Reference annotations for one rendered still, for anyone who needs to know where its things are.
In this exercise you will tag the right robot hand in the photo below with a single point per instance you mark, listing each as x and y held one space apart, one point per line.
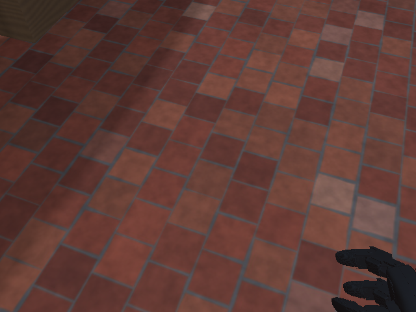
397 294

